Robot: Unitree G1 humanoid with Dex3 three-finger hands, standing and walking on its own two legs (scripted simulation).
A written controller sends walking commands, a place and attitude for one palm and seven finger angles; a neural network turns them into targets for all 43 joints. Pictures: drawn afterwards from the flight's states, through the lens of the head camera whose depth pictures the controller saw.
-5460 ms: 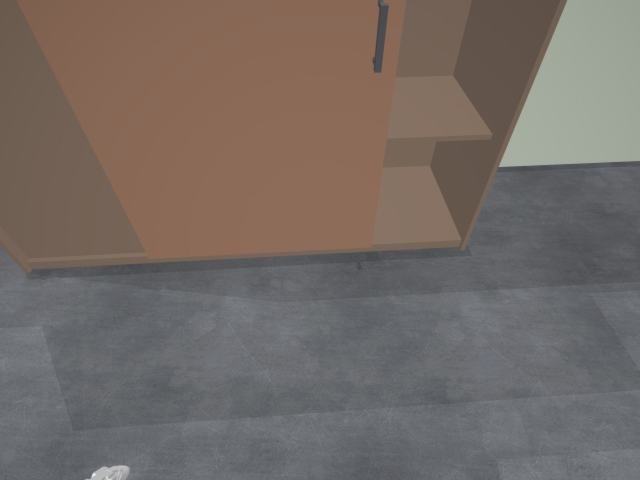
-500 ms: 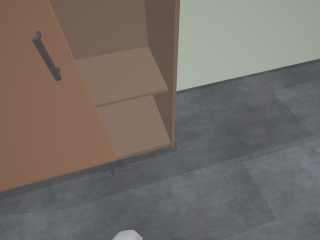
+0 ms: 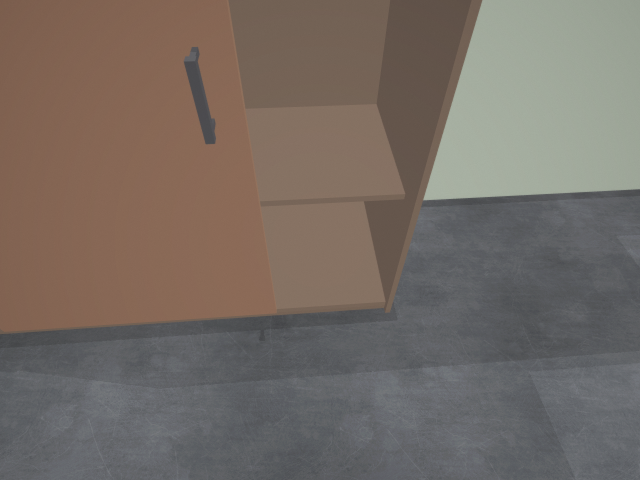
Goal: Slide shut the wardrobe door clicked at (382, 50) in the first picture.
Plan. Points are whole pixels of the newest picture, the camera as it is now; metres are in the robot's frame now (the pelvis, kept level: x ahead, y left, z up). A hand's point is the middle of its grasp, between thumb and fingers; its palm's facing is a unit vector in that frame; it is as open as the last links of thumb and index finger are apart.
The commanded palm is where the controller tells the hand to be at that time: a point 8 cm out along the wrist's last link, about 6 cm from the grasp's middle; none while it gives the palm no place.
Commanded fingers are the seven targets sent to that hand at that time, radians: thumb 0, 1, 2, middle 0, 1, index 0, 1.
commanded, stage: turn to face it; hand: left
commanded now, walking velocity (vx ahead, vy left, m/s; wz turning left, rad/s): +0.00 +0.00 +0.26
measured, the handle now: (202, 97) +0.68 +0.25 +0.11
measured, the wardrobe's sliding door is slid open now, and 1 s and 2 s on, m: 0.38 0.38 0.38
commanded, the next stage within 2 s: take the last steps up to it in 0.04 s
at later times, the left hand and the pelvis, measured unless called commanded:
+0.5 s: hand out of the picture -0.05 +0.14 -0.15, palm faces +0.24 -0.94 -0.23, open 7.3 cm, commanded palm none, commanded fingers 0.00 0.90 0.90 -0.20 -0.30 -0.20 -0.30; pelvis +0.02 -0.02 +0.01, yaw +9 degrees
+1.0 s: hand (155, 458) +0.17 +0.25 -0.17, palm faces +0.18 -0.97 -0.19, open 7.3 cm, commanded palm none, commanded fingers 0.00 0.90 0.90 -0.20 -0.30 -0.20 -0.30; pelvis +0.14 +0.06 +0.00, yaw +7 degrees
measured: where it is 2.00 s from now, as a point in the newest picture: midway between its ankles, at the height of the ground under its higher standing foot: outside the picture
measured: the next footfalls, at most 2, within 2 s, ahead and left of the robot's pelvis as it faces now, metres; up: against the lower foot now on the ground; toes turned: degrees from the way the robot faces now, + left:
right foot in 0.08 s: +0.05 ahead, -0.11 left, +0.00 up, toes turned -3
left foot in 0.68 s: +0.10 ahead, +0.15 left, +0.00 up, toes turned +16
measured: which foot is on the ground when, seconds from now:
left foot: down 0.00-0.08, up 0.10-0.66, down 0.68-1.00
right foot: up 0.00-0.06, down 0.08-0.68, up 0.70-1.00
